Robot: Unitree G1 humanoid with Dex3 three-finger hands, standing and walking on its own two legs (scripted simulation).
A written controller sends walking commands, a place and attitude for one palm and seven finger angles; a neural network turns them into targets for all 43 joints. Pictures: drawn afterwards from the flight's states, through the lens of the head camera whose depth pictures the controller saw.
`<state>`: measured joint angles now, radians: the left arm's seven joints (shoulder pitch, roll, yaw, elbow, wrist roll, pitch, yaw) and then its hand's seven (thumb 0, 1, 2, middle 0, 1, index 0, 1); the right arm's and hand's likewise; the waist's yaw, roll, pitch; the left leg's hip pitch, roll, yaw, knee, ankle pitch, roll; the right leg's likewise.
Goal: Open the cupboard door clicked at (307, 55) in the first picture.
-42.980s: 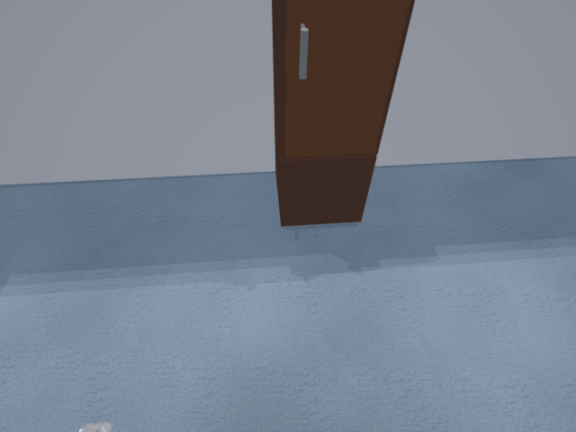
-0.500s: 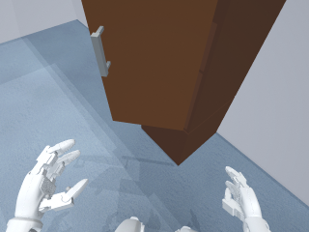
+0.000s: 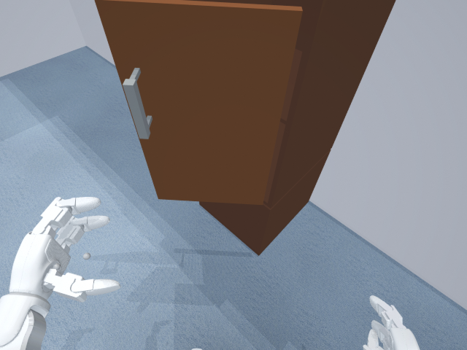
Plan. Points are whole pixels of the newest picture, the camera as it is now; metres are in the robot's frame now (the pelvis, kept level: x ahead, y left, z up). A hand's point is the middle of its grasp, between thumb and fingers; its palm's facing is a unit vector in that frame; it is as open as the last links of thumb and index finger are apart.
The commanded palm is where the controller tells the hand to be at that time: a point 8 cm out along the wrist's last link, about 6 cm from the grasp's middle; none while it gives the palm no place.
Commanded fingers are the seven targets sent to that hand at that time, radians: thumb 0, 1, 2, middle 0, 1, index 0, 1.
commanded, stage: raise the hand with hooked fingers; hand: left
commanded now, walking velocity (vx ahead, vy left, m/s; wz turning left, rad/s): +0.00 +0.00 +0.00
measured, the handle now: (140, 104) +0.56 +0.23 +0.10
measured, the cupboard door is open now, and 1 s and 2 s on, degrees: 40 40 40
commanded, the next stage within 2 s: move the hooked fingers beside the handle in 0.96 s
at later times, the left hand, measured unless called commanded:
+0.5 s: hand (34, 207) +0.29 +0.31 +0.12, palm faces +0.05 -1.00 -0.05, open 14.0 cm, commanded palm +0.26 +0.35 +0.12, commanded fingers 0.00 -0.50 0.30 -0.30 -1.20 -0.30 -1.20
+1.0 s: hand (47, 207) +0.29 +0.29 +0.12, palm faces +0.04 -1.00 -0.04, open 14.0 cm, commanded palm +0.26 +0.34 +0.12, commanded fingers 0.00 -0.50 0.30 -0.30 -1.20 -0.30 -1.20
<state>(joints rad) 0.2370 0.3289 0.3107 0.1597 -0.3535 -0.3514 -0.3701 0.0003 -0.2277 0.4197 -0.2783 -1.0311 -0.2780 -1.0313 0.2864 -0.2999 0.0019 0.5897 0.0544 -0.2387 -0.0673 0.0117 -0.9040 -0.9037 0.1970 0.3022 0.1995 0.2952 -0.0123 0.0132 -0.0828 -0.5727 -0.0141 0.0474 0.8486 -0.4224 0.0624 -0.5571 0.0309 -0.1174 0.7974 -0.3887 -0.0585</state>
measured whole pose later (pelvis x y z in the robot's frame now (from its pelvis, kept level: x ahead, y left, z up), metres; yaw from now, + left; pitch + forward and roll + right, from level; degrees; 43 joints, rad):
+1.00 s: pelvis +0.00 +0.01 +0.02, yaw +0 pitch +4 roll -2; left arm -0.09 0.44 0.42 0.40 -0.33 -0.16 -0.48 -0.01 -0.50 0.30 -0.30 -1.20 -0.30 -1.20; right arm 0.28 -0.27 0.06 0.59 0.06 -0.20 -0.08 0.01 -0.90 -0.90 0.20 0.30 0.20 0.30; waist 0.01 0.03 -0.05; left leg -0.42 -0.04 0.05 0.69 -0.35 0.08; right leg -0.40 0.02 -0.11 0.63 -0.31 -0.04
